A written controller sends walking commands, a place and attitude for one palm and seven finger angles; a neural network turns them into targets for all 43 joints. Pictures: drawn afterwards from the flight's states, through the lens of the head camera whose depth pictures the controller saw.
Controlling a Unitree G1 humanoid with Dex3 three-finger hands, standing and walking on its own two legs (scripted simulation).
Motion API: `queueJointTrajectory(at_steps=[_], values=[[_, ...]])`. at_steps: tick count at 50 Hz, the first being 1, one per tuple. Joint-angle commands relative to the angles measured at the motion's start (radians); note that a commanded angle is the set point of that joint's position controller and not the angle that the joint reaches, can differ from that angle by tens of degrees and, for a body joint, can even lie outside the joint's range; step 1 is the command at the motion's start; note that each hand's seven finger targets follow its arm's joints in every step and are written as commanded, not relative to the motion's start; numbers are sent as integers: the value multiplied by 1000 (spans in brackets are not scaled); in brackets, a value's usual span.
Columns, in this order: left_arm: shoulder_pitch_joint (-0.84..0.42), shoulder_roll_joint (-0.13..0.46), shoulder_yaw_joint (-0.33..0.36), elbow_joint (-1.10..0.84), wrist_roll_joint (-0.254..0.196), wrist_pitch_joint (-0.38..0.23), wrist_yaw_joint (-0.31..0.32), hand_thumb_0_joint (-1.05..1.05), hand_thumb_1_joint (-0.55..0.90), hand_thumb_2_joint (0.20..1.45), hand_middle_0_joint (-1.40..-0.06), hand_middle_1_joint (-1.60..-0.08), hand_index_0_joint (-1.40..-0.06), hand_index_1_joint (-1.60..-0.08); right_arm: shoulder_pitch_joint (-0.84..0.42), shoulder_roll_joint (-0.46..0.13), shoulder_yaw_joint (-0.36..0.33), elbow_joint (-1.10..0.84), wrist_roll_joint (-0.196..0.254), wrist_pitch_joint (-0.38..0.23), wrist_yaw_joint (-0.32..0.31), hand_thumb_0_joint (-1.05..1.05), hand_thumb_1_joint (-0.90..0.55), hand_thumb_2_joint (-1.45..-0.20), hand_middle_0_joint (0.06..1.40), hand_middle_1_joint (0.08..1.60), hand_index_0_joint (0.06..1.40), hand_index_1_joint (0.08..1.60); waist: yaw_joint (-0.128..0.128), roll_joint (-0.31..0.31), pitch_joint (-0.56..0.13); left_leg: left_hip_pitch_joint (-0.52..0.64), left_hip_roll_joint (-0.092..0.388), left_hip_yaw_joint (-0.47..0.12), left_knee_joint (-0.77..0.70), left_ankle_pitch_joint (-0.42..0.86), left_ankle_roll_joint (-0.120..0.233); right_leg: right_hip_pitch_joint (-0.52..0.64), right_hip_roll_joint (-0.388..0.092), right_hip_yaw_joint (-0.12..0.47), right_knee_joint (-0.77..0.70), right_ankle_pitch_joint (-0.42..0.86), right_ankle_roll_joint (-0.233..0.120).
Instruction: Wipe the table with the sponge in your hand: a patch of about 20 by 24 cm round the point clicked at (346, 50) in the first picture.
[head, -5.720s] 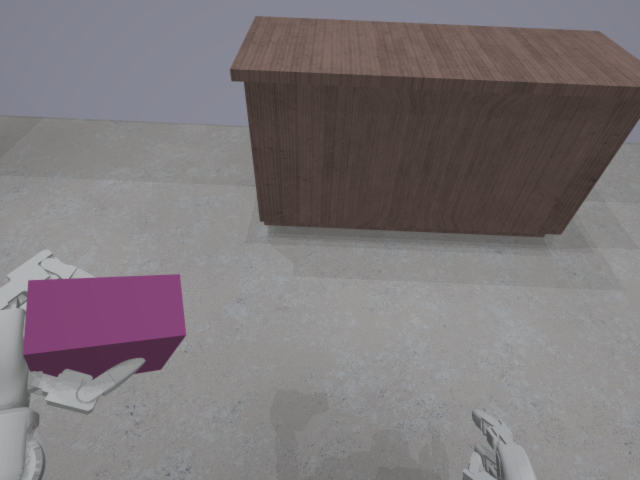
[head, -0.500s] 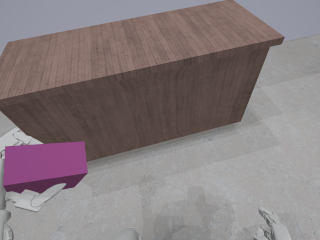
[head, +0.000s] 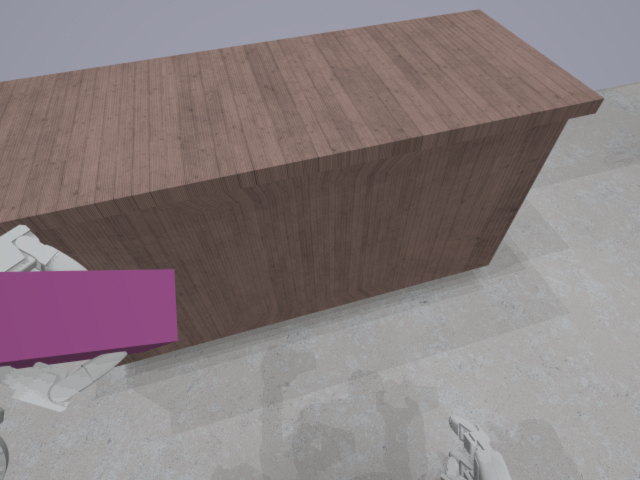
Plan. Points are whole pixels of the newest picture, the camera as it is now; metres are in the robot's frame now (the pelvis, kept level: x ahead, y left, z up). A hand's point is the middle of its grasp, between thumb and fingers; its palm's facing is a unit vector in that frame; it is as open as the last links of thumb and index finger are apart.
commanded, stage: take the last steps up to it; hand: left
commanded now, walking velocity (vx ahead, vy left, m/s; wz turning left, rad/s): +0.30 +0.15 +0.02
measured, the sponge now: (109, 319) +0.22 +0.20 +0.17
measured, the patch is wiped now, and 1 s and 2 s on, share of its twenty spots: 0.00 0.00 0.00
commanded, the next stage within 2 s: come to a stop and stand still in 1.22 s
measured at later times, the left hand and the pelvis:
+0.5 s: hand (46, 208) +0.34 +0.31 +0.18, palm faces +0.42 -0.81 -0.42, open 9.7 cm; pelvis +0.11 +0.07 +0.00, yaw -1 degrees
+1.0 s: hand (64, 155) +0.43 +0.34 +0.18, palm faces +0.34 -0.82 -0.45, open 9.7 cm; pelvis +0.21 +0.12 +0.00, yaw -2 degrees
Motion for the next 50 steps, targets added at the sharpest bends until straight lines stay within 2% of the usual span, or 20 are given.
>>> queueJointTrajectory(at_steps=[1, 2, 4, 8, 12, 16, 17, 18, 19, 20, 24, 29, 31, 33, 34, 37, 40, 47, 48, 50], values=[[-88, 185, 158, -92, 4, -38, 26, 0, 100, 1300, -1200, -1600, -1200, -1600, -106, -158, -84, -143, 1, -18, -14, 0, -900, -900, 200, 300, 200, 300, 12, -296, -209, -440, -28, 13, 505, 4, 21, 530, -329, 567, -265, 338, -187], [-115, 187, 177, -93, -24, -44, 23, 0, 100, 1300, -1200, -1600, -1200, -1600, -104, -185, -102, -142, 3, -20, -2, 0, -900, -900, 200, 300, 200, 300, 17, -343, -201, -508, -24, -121, 684, -136, -1, 493, -438, 731, -332, 299, -231], [-118, 197, 188, -148, -21, -60, 19, 0, 100, 1300, -1200, -1600, -1200, -1600, -123, -176, -92, -128, 1, -5, 11, 0, -900, -900, 200, 300, 200, 300, 19, -172, -137, -551, 49, -205, 755, -88, -15, 405, -434, 623, -313, 230, -251], [-46, 129, 126, -176, 2, -82, 29, 0, 100, 1300, -1200, -1600, -1200, -1600, -124, -164, -76, -131, -12, 20, 11, 0, -900, -900, 200, 300, 200, 300, -6, -160, -108, -373, 82, -114, 448, 34, -21, 200, -302, 213, -288, 409, -157], [-21, 148, 149, -221, 3, -69, 57, 0, 100, 1300, -1200, -1600, -1200, -1600, -120, -155, -88, -160, -19, 3, -4, 0, -900, -900, 200, 300, 200, 300, 25, -187, -139, -188, 7, 40, 116, 92, -11, 210, -263, 181, -256, 332, -140], [-106, 129, 120, -229, 6, -71, 62, 0, 100, 1300, -1200, -1600, -1200, -1600, -86, -175, -108, -171, -9, -7, -31, 0, -900, -900, 200, 300, 200, 300, -3, -77, -143, 31, -7, 64, -111, 182, -1, 155, -188, 141, -103, 146, -81], [-130, 128, 121, -228, 4, -77, 61, 0, 100, 1300, -1200, -1600, -1200, -1600, -69, -196, -118, -174, -3, -9, -35, 0, -900, -900, 200, 300, 200, 300, -18, 61, -157, 116, 66, -43, -153, 179, 36, 72, -133, 105, 57, 98, -52], [-146, 115, 113, -234, 3, -81, 60, 0, 100, 1300, -1200, -1600, -1200, -1600, -69, -223, -128, -180, 2, -9, -30, 0, -900, -900, 200, 300, 200, 300, -19, 263, -177, 224, 243, -297, -192, 321, 116, -106, -20, 25, 303, -156, -4], [-128, 136, 100, -161, 11, -89, 48, 0, 100, 1300, -1200, -1600, -1200, -1600, -73, -212, -123, -183, 2, -14, -28, 0, -900, -900, 200, 300, 200, 300, -13, 267, -166, 161, 346, -472, -270, 229, 195, -166, 3, 75, 492, -347, -8], [-121, 148, 125, -128, 9, -82, 46, 0, 100, 1300, -1200, -1600, -1200, -1600, -88, -196, -115, -167, -3, -18, -28, 0, -900, -900, 200, 300, 200, 300, -10, 269, -146, 117, 371, -505, -280, 169, 251, -227, -30, 126, 573, -308, -8], [-86, 122, 102, -269, -2, -78, 32, 0, 100, 1300, -1200, -1600, -1200, -1600, -102, -187, -106, -152, 7, -37, -15, 0, -900, -900, 200, 300, 200, 300, 7, 213, -145, 69, 262, -234, -225, 280, 205, -189, -61, 92, 410, -160, 8], [-24, 132, 123, -204, -10, -40, 42, 0, 100, 1300, -1200, -1600, -1200, -1600, -90, -180, -82, -149, -1, -39, -20, 0, -900, -900, 200, 300, 200, 300, 8, 158, -172, -14, 217, -117, -155, 216, 126, 102, 15, -15, -26, -46, 9], [-54, 126, 122, -137, -3, -26, 40, 0, 100, 1300, -1200, -1600, -1200, -1600, -100, -172, -81, -144, -1, -18, -27, 0, -900, -900, 200, 300, 200, 300, 10, 20, -166, -157, 159, -54, 28, 92, 73, 271, -42, 76, -205, 42, -23], [-94, 180, 176, -67, -14, -11, 45, 0, 100, 1300, -1200, -1600, -1200, -1600, -134, -155, -73, -168, -2, -8, -20, 0, -900, -900, 200, 300, 200, 300, 26, -369, -119, -509, -19, -20, 475, -167, -6, 389, -392, 685, -371, 117, -197], [-109, 170, 157, -58, -25, -13, 41, 0, 100, 1300, -1200, -1600, -1200, -1600, -121, -183, -88, -145, -2, 1, -8, 0, -900, -900, 200, 300, 200, 300, 11, -356, -126, -549, -1, -120, 619, -127, -18, 405, -415, 706, -376, 155, -206], [-64, 138, 138, -63, -9, -48, 29, 0, 100, 1300, -1200, -1600, -1200, -1600, -141, -156, -58, -120, -6, 22, -5, 0, -900, -900, 200, 300, 200, 300, 8, -152, -86, -560, 48, -142, 674, -15, -39, 376, -332, 378, -291, 504, -179], [-61, 129, 111, -131, 5, -70, 37, 0, 100, 1300, -1200, -1600, -1200, -1600, -141, -156, -65, -140, -10, 26, -3, 0, -900, -900, 200, 300, 200, 300, 3, -177, -129, -420, 46, -67, 394, 26, -33, 358, -282, 190, -248, 691, -143], [-50, 148, 138, -265, 6, -62, 62, 0, 100, 1300, -1200, -1600, -1200, -1600, -102, -166, -103, -192, -13, 16, -17, 0, -900, -900, 200, 300, 200, 300, 6, -148, -192, -22, -30, 71, -100, 246, -17, 272, -208, 134, -111, 501, -89], [-61, 145, 139, -264, 5, -69, 62, 0, 100, 1300, -1200, -1600, -1200, -1600, -85, -177, -112, -192, -9, 15, -26, 0, -900, -900, 200, 300, 200, 300, -7, -48, -209, 81, -2, 47, -147, 271, -2, 213, -174, 114, -5, 415, -65], [-73, 137, 130, -263, 1, -84, 64, 0, 100, 1300, -1200, -1600, -1200, -1600, -66, -216, -128, -203, 3, 11, -23, 0, -900, -900, 200, 300, 200, 300, -4, 267, -242, 267, 319, -376, -184, 602, 162, -102, -3, 58, 393, -301, -1]])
